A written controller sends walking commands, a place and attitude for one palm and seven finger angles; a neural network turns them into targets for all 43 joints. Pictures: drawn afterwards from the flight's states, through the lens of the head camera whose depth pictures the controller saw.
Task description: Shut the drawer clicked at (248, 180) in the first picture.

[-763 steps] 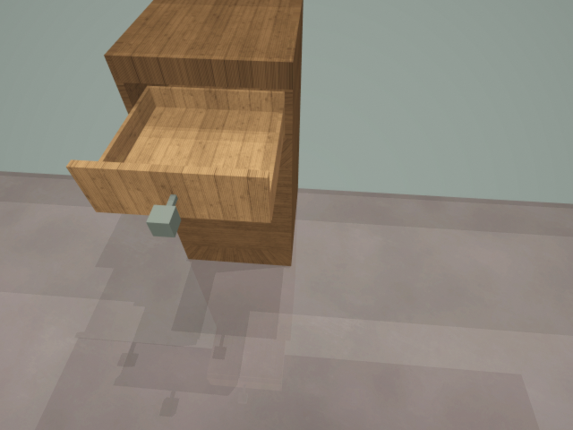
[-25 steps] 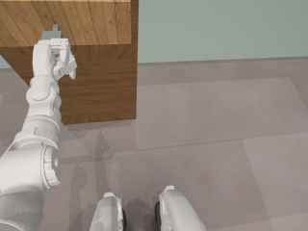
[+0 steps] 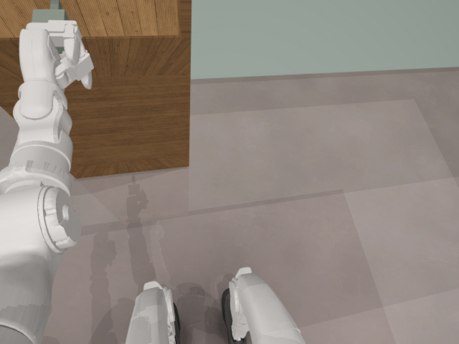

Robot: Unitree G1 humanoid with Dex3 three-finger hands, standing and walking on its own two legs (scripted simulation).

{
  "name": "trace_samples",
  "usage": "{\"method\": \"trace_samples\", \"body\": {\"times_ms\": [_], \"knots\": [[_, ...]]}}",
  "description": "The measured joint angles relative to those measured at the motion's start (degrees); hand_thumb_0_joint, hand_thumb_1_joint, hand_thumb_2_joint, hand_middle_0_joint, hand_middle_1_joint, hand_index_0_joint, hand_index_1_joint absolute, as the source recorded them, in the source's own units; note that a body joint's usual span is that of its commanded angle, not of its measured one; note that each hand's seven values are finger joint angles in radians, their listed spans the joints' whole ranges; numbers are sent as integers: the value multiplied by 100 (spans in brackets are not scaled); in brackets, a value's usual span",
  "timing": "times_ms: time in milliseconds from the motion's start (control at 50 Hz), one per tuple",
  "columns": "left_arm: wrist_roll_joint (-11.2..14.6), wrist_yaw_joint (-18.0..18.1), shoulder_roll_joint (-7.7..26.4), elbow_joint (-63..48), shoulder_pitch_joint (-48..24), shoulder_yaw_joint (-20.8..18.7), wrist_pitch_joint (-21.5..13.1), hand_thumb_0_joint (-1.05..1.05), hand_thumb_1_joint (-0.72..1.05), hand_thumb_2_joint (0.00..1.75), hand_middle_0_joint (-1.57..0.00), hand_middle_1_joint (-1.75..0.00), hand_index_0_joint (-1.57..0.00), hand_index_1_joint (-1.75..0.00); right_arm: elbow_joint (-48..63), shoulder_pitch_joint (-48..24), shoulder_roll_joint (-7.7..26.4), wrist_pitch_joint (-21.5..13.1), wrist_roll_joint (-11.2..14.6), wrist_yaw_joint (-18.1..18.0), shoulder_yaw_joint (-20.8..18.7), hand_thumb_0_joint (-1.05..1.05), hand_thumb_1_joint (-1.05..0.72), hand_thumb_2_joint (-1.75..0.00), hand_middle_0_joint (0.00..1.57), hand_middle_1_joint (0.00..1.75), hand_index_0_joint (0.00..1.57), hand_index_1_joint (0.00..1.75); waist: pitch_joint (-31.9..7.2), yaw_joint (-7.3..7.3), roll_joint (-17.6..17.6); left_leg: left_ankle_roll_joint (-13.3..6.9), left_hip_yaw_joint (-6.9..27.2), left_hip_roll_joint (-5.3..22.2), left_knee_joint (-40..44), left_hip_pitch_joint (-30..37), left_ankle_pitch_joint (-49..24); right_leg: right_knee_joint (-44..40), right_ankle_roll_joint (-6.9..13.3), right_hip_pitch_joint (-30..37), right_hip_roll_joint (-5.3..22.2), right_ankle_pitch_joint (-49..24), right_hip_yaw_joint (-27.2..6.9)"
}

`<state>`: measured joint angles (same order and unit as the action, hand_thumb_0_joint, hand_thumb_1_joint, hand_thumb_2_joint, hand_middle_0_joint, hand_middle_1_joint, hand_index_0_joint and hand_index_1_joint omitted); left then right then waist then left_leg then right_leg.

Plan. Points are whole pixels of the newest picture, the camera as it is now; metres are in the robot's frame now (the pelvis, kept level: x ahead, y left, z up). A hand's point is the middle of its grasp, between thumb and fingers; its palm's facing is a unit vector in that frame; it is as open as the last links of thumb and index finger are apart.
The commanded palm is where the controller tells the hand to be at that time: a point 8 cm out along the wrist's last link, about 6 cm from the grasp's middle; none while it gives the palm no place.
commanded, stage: push the drawer shut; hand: left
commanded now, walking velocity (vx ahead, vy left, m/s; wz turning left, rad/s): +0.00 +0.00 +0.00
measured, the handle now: (55, 21) +0.64 +0.19 +0.08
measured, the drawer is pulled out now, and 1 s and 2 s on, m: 0.00 0.00 0.00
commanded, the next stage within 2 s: pull the fist back off the drawer in 0.12 s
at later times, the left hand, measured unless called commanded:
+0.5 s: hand (87, 59) +0.56 +0.15 +0.07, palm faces +0.02 -1.00 -0.04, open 3.7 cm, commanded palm +0.57 +0.19 +0.08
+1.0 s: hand (82, 59) +0.56 +0.15 +0.08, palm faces +0.04 -1.00 -0.03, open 3.3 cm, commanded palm +0.52 +0.20 +0.08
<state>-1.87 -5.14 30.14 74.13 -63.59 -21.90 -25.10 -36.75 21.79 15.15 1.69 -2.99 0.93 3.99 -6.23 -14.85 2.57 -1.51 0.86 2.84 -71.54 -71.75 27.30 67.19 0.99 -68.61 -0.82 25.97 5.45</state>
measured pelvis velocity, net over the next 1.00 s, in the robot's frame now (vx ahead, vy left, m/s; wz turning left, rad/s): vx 0.02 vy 0.00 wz -0.02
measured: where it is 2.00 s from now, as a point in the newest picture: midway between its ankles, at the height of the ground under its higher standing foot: (204, 339)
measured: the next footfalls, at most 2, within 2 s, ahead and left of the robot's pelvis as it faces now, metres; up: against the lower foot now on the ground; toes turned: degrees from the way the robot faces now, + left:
none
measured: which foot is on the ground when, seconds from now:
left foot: down 0.00-1.00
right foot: down 0.00-1.00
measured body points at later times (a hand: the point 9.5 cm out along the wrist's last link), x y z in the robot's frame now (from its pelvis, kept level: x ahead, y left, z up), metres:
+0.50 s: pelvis -0.02 +0.00 -0.01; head +0.15 +0.03 +0.41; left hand +0.56 +0.20 +0.08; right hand -0.04 -0.26 -0.10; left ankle +0.05 +0.10 -0.62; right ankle +0.05 -0.12 -0.62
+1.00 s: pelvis +0.02 +0.00 +0.02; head +0.17 +0.02 +0.44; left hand +0.55 +0.20 +0.09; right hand +0.01 -0.25 -0.09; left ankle +0.05 +0.10 -0.62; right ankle +0.05 -0.12 -0.62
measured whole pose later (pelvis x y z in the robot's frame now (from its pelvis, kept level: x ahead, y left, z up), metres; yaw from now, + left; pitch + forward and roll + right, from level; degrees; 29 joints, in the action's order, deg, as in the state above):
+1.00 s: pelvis +0.02 +0.00 +0.02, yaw -1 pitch +26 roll -3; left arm 1.4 -4.9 25.5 64.5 -53.6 -21.9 -23.6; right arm -35.1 22.3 14.4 3.5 -2.2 2.4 2.6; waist -7.0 -12.2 2.4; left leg -1.7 -1.1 3.2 -67.4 -64.8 28.2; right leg 63.5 0.5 -62.7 -1.4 26.3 3.3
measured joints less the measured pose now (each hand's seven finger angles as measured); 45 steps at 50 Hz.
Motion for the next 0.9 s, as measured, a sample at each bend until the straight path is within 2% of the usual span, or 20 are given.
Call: {"method": "trace_samples", "body": {"times_ms": [300, 460, 660, 740, 900], "knots": [[3, 63, 354, 235, -323, 147, 215, 2, 87, 89, -147, -160, -157, -160, -56, -69, 8, -266, 50, -104, 138, 0, -91, -89, 20, 30, 20, 29, 8, -195, -18, 26, 84, 30, -76, -261, -137, 28, 36, -223, -33, -148, 78], [-62, 9, 410, 257, -402, 54, 262, 2, 88, 89, -146, -160, -157, -160, -5, 3, 48, -303, 37, -85, 141, 0, -91, -89, 20, 30, 20, 29, 36, -209, -5, 7, 62, 39, -123, -329, -153, 67, 23, -297, -41, -179, 54], [-98, -8, 283, 17, -291, -43, 335, 2, 87, 89, -146, -160, -157, -160, 44, 69, 21, -183, 11, 11, 87, 0, -91, -89, 20, 30, 20, 29, 44, -123, 12, -23, 3, 43, -141, -304, -115, 91, -7, -295, -44, -157, -8], [54, 10, 130, -288, -1, -111, 391, 2, 87, 88, -144, -160, -153, -160, 86, 79, -16, -101, 25, 58, 32, 0, -91, -89, 20, 30, 20, 29, 36, -59, 19, -31, -64, 61, -44, -139, -86, 7, -22, -165, -64, -148, -77], [270, 68, -294, -849, 734, -61, 217, 3, 86, 87, -141, -160, -144, -160, 133, 103, -66, 92, 71, 144, -69, 0, -91, -89, 20, 30, 20, 29, -28, 164, 11, -34, -185, 61, 270, 414, 16, -252, -48, 319, -77, -57, -201]]}}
